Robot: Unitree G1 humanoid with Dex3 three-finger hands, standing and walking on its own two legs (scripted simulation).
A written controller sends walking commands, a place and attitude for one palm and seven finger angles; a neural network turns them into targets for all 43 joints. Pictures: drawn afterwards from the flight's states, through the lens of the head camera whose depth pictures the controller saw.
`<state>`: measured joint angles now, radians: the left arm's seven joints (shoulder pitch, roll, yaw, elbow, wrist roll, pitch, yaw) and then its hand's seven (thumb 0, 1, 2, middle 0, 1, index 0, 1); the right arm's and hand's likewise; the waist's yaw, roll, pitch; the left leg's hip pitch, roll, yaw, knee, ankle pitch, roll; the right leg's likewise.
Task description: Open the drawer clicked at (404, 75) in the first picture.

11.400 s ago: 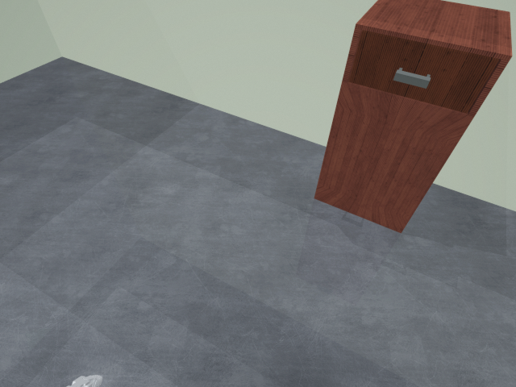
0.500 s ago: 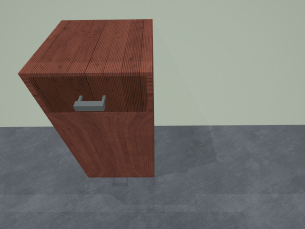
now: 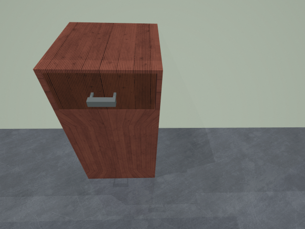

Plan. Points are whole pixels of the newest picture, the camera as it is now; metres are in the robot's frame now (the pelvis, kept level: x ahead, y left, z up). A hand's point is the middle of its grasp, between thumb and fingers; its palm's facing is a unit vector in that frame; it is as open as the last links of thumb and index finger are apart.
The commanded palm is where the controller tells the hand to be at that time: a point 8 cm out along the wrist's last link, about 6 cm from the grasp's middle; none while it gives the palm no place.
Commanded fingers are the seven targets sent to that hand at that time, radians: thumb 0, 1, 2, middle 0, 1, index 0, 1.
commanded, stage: look again from close up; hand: left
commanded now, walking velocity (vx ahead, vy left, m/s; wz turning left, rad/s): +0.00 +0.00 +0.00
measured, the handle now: (102, 98) +0.57 +0.23 +0.00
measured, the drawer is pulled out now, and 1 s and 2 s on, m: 0.00 0.00 0.00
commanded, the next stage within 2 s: shuffle to correct the standing spot in 0.24 s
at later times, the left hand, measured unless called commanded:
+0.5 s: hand out of the picture -0.02 +0.16 -0.17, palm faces +0.01 -0.99 -0.15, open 7.4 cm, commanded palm none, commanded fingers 0.00 0.90 0.90 -0.20 -0.30 -0.20 -0.30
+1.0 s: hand out of the picture +0.10 +0.16 -0.17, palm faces +0.11 -0.97 -0.23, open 7.4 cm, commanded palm none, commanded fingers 0.00 0.90 0.90 -0.20 -0.30 -0.20 -0.30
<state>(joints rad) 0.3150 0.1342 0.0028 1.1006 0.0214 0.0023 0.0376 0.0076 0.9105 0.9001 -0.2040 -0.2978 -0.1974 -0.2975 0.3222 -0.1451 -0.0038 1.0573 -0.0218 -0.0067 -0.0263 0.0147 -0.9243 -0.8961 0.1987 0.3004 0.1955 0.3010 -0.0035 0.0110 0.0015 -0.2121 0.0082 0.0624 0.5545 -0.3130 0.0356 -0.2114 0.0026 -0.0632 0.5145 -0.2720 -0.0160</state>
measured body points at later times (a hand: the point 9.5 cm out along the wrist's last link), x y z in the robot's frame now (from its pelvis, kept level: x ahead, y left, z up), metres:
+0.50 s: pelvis +0.02 +0.01 +0.00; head +0.03 +0.01 +0.45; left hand -0.02 +0.22 -0.16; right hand -0.01 -0.20 -0.16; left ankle -0.01 +0.09 -0.73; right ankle +0.00 -0.11 -0.73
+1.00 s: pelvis +0.08 -0.02 +0.00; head +0.12 -0.02 +0.45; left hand +0.10 +0.22 -0.15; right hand +0.16 -0.25 -0.15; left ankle +0.06 +0.08 -0.73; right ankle +0.08 -0.14 -0.69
